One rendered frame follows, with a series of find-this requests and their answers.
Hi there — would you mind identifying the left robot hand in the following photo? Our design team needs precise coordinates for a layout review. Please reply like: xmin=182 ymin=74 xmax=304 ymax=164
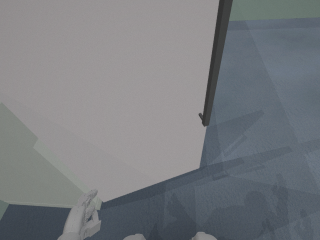
xmin=62 ymin=189 xmax=101 ymax=240

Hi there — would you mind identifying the handle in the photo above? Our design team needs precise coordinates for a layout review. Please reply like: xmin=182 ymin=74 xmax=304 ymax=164
xmin=198 ymin=0 xmax=233 ymax=127

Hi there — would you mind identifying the fridge door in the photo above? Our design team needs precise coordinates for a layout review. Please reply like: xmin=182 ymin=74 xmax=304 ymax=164
xmin=0 ymin=0 xmax=220 ymax=202

